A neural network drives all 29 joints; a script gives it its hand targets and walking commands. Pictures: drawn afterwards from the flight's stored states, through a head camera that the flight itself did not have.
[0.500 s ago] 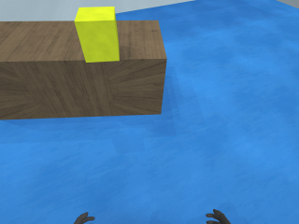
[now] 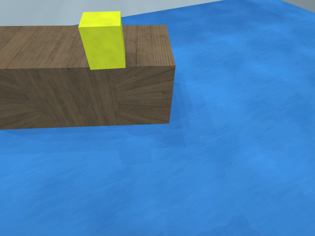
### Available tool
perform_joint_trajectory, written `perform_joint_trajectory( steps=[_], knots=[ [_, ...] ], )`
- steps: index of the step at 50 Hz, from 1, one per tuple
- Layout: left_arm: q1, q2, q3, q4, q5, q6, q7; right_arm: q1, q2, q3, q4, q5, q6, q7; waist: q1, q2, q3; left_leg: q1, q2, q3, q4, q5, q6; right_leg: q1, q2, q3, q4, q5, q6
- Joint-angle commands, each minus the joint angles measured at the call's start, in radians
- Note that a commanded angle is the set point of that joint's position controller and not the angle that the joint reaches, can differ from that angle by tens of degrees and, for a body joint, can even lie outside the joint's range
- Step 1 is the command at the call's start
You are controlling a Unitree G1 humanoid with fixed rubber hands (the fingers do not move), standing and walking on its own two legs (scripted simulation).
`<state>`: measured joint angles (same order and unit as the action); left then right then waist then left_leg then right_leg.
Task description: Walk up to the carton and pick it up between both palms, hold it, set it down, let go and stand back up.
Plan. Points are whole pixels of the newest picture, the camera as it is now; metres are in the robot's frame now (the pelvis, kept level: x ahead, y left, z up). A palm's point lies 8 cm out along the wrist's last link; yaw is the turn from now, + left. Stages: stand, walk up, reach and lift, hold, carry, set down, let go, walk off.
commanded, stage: stand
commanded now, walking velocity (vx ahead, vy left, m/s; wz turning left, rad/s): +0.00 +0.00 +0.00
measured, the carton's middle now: (105, 41) +1.15 +0.29 -0.07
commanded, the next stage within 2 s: walk up in 1.34 s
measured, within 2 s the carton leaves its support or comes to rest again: neither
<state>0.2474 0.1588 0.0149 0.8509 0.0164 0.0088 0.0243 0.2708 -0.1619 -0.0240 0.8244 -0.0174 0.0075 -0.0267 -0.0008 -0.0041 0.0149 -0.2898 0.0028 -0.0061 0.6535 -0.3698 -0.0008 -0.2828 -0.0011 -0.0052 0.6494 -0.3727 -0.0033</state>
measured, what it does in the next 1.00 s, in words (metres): stands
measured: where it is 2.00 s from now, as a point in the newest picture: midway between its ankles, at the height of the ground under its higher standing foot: outside the picture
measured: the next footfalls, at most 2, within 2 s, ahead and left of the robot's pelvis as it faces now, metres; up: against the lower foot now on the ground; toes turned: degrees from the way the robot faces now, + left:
left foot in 1.82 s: +0.20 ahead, +0.21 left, +0.00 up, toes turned +14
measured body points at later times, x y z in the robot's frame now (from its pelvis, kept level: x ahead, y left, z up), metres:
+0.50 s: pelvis +0.02 +0.00 +0.01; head +0.04 +0.00 +0.46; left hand +0.03 +0.21 -0.15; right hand +0.03 -0.22 -0.15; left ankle -0.01 +0.12 -0.72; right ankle -0.02 -0.12 -0.72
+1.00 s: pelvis +0.03 +0.00 +0.01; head +0.05 +0.00 +0.46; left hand +0.01 +0.20 -0.15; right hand +0.01 -0.20 -0.15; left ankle -0.01 +0.12 -0.72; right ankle -0.02 -0.12 -0.72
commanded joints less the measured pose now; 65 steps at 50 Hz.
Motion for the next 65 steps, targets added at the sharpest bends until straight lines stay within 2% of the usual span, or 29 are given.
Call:
perform_joint_trajectory(
  steps=[1,17,32,34,35,41,65],
  knots=[
    [0.027,0.096,0.027,-0.039,-0.002,-0.021,0.006,0.035,-0.1,-0.03,-0.03,0.001,-0.021,-0.008,0.0,0.005,-0.02,0.02,0.052,-0.062,-0.144,0.282,0.044,0.024,-0.056,0.066,-0.137,0.278,-0.044],
    [0.073,0.062,0.03,0.145,-0.006,-0.024,0.022,0.072,-0.061,-0.031,0.162,0.005,-0.02,-0.023,0.003,0.007,0.038,0.104,0.069,-0.059,-0.203,0.415,0.043,0.114,-0.071,0.061,-0.194,0.411,-0.042],
    [0.11,0.024,0.017,0.275,-0.008,-0.024,0.03,0.093,-0.03,-0.02,0.3,0.009,-0.013,-0.03,0.002,0.002,0.088,0.158,0.071,-0.046,-0.243,0.424,0.034,0.147,-0.077,0.059,-0.234,0.444,-0.034],
    [0.111,0.017,0.015,0.286,-0.009,-0.024,0.032,0.095,-0.027,-0.019,0.312,0.009,-0.014,-0.031,0.0,0.006,0.09,0.163,0.072,-0.045,-0.246,0.434,0.034,0.154,-0.078,0.06,-0.236,0.45,-0.034],
    [0.116,0.042,0.021,0.286,-0.001,-0.022,0.032,0.09,-0.024,-0.017,0.31,0.003,-0.014,-0.03,0.001,0.025,0.095,0.16,0.074,-0.045,-0.244,0.447,0.032,0.149,-0.079,0.061,-0.24,0.451,-0.033],
    [0.125,0.015,0.016,0.308,-0.004,-0.019,0.034,0.098,-0.018,-0.012,0.332,0.006,-0.013,-0.032,0.001,0.002,0.094,0.168,0.078,-0.044,-0.25,0.443,0.03,0.158,-0.078,0.057,-0.252,0.455,-0.03],
    [0.141,0.013,0.009,0.329,-0.006,-0.021,0.034,0.106,-0.011,0.002,0.365,0.008,-0.014,-0.033,0.0,0.009,0.102,0.174,0.085,-0.04,-0.267,0.447,0.027,0.167,-0.083,0.06,-0.269,0.472,-0.035]
  ],
)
